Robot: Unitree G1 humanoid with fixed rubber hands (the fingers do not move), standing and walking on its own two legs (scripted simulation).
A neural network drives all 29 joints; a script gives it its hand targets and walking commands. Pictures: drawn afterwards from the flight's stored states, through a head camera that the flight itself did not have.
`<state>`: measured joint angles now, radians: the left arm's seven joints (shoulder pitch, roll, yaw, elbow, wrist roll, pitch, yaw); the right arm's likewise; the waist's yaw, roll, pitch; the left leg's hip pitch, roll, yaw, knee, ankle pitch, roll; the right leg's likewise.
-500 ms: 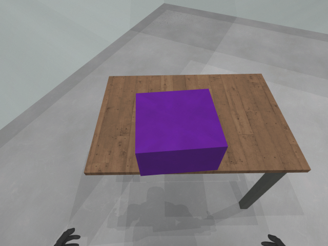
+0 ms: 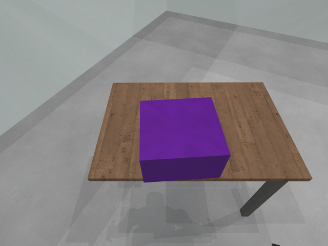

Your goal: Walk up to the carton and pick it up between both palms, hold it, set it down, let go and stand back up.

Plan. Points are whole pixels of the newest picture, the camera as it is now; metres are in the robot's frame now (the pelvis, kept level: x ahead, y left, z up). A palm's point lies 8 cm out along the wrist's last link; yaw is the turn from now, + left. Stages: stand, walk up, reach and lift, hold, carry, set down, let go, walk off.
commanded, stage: walk up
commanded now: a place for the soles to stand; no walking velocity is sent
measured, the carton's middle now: (178, 138) +0.49 -0.02 -0.11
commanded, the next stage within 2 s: reach and lift in 0.04 s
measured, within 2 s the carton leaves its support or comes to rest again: neither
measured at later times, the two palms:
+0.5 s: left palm (85, 242) +0.15 +0.23 -0.11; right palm out of the picture +0.11 -0.29 -0.11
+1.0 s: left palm (90, 235) +0.16 +0.21 -0.08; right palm out of the picture +0.12 -0.27 -0.09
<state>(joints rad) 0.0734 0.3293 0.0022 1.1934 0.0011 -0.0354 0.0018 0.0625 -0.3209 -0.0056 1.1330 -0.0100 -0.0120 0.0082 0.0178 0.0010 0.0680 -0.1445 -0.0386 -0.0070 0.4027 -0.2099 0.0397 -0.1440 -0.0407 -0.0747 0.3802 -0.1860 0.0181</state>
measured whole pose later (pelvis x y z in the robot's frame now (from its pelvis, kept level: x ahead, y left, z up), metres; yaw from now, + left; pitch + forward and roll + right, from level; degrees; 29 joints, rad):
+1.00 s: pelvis -0.02 -0.02 -0.01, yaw -3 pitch -3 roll +0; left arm 0.17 0.19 0.03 0.48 -0.05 0.17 0.11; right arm 0.19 -0.22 -0.08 0.70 0.04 -0.16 0.13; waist 0.04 -0.01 0.06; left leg -0.22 0.03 0.09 0.56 -0.28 0.00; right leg -0.26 0.00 -0.03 0.57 -0.25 -0.02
